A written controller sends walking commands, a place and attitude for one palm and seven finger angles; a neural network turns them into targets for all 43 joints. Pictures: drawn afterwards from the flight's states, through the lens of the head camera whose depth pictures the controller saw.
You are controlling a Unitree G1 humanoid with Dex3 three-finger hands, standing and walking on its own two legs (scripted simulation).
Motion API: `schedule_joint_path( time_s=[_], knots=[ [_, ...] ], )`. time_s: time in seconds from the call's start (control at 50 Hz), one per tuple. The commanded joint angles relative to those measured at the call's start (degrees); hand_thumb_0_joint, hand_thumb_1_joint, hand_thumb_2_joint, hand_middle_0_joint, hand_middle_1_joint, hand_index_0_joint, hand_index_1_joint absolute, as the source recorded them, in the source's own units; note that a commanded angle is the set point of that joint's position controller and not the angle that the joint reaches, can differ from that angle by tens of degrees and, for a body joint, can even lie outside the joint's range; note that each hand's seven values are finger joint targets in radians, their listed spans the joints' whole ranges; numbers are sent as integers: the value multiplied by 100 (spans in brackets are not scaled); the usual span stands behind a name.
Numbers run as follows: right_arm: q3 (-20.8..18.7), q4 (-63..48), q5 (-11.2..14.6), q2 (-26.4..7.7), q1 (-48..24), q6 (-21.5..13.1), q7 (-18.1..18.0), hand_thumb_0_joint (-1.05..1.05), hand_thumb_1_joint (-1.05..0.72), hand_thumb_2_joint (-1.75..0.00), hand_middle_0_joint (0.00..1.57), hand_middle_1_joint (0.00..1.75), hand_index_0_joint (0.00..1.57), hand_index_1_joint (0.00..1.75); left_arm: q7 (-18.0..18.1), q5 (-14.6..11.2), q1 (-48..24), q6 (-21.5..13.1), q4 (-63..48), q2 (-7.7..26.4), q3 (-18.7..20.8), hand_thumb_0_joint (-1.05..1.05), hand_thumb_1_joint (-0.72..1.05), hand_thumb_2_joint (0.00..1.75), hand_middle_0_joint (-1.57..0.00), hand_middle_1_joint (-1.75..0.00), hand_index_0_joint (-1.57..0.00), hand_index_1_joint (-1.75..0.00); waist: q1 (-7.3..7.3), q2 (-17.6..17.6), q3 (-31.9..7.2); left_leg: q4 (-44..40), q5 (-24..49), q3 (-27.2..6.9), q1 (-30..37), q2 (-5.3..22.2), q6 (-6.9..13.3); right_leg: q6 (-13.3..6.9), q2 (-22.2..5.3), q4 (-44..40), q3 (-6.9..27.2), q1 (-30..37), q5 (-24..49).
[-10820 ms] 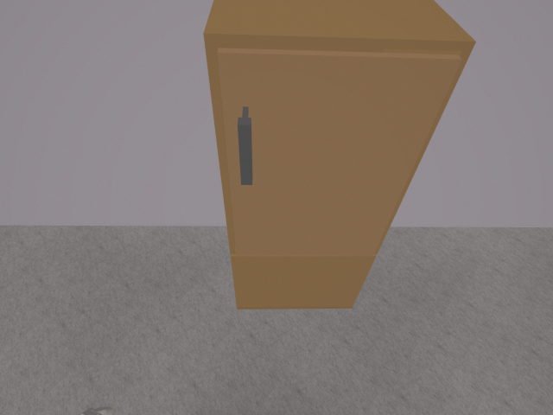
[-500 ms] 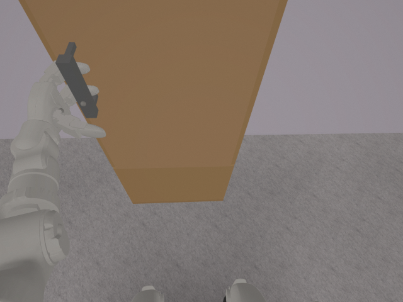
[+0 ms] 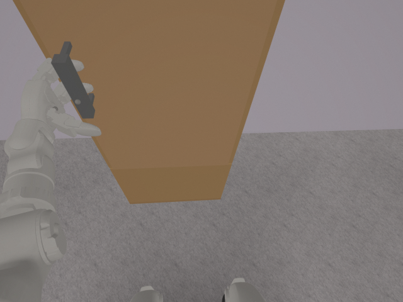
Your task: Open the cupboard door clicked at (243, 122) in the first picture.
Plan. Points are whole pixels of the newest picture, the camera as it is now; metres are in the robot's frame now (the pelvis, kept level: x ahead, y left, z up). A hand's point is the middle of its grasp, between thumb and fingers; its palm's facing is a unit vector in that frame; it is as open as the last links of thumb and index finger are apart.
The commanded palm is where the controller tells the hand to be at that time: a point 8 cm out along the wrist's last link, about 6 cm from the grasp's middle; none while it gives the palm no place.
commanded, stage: close the thumb around the handle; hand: left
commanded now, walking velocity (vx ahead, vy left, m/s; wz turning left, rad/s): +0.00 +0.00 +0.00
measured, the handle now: (78, 82) +0.53 +0.22 +0.11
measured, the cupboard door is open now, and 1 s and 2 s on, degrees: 0 1 41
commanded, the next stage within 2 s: pull the door open along its arc in 0.72 s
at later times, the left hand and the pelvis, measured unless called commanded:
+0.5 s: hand (79, 102) +0.47 +0.21 +0.11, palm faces +0.00 -1.00 -0.01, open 7.9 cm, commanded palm +0.45 +0.26 +0.11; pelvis +0.00 +0.00 +0.00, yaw +0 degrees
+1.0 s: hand (84, 106) +0.46 +0.20 +0.11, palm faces +0.00 -1.00 +0.00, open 5.9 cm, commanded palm +0.42 +0.25 +0.11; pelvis +0.00 -0.01 +0.00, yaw +0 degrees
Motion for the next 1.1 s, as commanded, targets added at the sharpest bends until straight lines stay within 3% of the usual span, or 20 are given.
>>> schedule_joint_path(
  time_s=[0.0,0.02,0.1,0.2,0.22,0.26,0.32,0.46,0.5,0.52,0.56,0.58,0.62,0.66,0.74,0.8,0.84,0.9,0.96,1.08],
  knots=[
    [-364,-443,-11,-969,557,-174,-70,0,-90,-90,20,30,20,30,93,-116,-2464,-422,-1415,1477,162,0,-50,30,-30,-120,-30,-120,55,583,-2390,-666,1562,-62,1470,-457,248,-346,512,-454,-206,1106,1589],
    [-365,-453,-7,-969,556,-173,-70,0,-90,-90,20,30,20,30,107,-119,-2380,-422,-1392,1490,188,0,-44,32,-30,-121,-30,-121,69,433,-2343,-677,1596,-77,1422,-452,251,-349,519,-448,-213,1158,1630],
    [-364,-464,2,-937,493,-184,-62,0,-90,-90,20,30,20,30,105,-125,-2439,-441,-1535,1247,-4,0,-22,42,-32,-123,-32,-123,34,669,-2337,-675,1705,-87,1599,-443,222,-355,512,-433,-230,1037,1653],
    [-363,-445,2,-938,470,-193,-49,0,-90,-90,20,30,20,30,180,-136,-2501,-377,-1511,1050,-128,0,6,54,-34,-126,-34,-126,0,589,-2203,-713,1606,-121,1600,-435,213,-354,514,-460,-268,933,1511],
    [-362,-426,-2,-956,485,-191,-56,0,-90,-90,20,30,20,30,198,-131,-2514,-350,-1360,1132,-59,0,12,56,-34,-127,-34,-127,-20,344,-2101,-710,1460,-127,1483,-439,230,-344,514,-490,-260,952,1437],
    [-340,-437,-7,-980,492,-187,-86,0,-90,-90,20,30,20,30,228,-127,-2530,-352,-1313,1376,112,0,23,61,-35,-128,-35,-128,-2,216,-2095,-709,1410,-109,1352,-461,261,-341,508,-493,-230,1077,1466],
    [-334,-450,-9,-930,438,-215,-72,0,-90,-90,20,30,20,30,219,-55,-2630,-423,-1429,1222,-48,0,40,68,-36,-130,-36,-130,9,537,-2224,-688,1461,-90,1458,-477,238,-346,483,-461,-213,1030,1505],
    [-329,-433,-12,-985,485,-223,-106,0,-90,-90,20,30,20,30,127,-123,-2648,-445,-1227,1532,183,0,79,85,-39,-134,-39,-134,24,250,-2396,-643,1411,-91,1298,-490,273,-338,495,-446,-164,1274,1584],
    [-327,-434,-2,-960,460,-214,-103,0,-90,-90,20,30,20,30,81,-92,-2588,-431,-1272,1414,68,0,90,90,-40,-135,-40,-135,36,537,-2438,-631,1537,-72,1397,-488,247,-347,483,-416,-174,1168,1665],
    [-323,-427,-10,-947,464,-220,-93,0,-90,-90,20,30,20,30,68,-100,-2632,-419,-1286,1281,-33,0,90,90,-40,-135,-40,-135,12,557,-2406,-629,1513,-64,1404,-488,246,-340,486,-429,-185,1117,1635],
    [-334,-402,-18,-969,497,-219,-113,0,-90,-90,20,30,20,30,79,-101,-2695,-445,-1309,1414,48,0,90,90,-40,-135,-40,-135,-23,432,-2313,-614,1491,-99,1363,-479,270,-343,501,-440,-185,1105,1604],
    [-338,-405,-16,-973,505,-212,-103,0,-90,-90,20,30,20,30,78,-115,-2647,-431,-1280,1413,72,0,90,90,-40,-135,-40,-135,5,434,-2450,-622,1480,-86,1362,-485,262,-329,498,-434,-176,1164,1618],
    [-347,-401,-4,-986,513,-189,-122,0,-90,-90,20,30,20,30,85,-142,-2548,-395,-1168,1573,245,0,90,90,-40,-135,-40,-135,32,204,-2378,-629,1441,-73,1199,-486,271,-317,491,-452,-163,1283,1660],
    [-329,-410,-13,-989,516,-185,-132,0,-90,-90,20,30,20,30,133,-198,-2552,-383,-1144,1719,416,0,90,90,-40,-135,-40,-135,76,234,-2326,-639,1393,-41,1124,-510,288,-317,488,-470,-142,1373,1658],
    [-315,-397,-3,-964,513,-180,-128,0,-90,-90,20,30,20,30,173,8,-2742,-357,-1058,1603,124,0,90,90,-40,-135,-40,-135,-52,378,-2099,-656,1068,-45,999,-513,291,-292,461,-521,-112,1124,1327],
    [-311,-389,5,-989,524,-177,-153,0,-90,-90,20,30,20,30,172,13,-2788,-348,-906,1807,253,0,90,90,-40,-135,-40,-135,-87,242,-2091,-636,982,-46,899,-510,307,-276,460,-543,-83,1163,1277],
    [-347,-485,5,-934,475,-208,-122,0,-90,-90,20,30,20,30,102,-129,-2374,-367,-1152,1236,8,0,90,90,-40,-135,-40,-135,34,307,-2382,-656,1179,-10,1168,-517,283,-310,476,-512,-125,1249,1444],
    [-351,-530,-4,-943,440,-209,-94,0,-90,-90,20,30,20,30,81,-229,-2060,-424,-1485,1377,191,0,90,90,-40,-135,-40,-135,193,516,-2714,-641,1443,21,1358,-511,256,-329,485,-446,-129,1420,1698],
    [-361,-668,29,-928,353,-209,-74,0,-90,-90,20,30,20,30,81,-306,-1475,-413,-1770,1221,137,0,90,90,-40,-135,-40,-135,288,213,-2572,-722,1452,39,1286,-510,282,-350,518,-481,-150,1646,1770],
    [-378,-970,125,-821,8,-242,-30,0,-90,-90,20,30,20,30,127,-557,64,-303,-2809,755,44,0,90,90,-40,-135,-40,-135,554,185,-2339,-959,1589,171,1358,-519,267,-358,501,-581,-164,2095,2065]
  ],
)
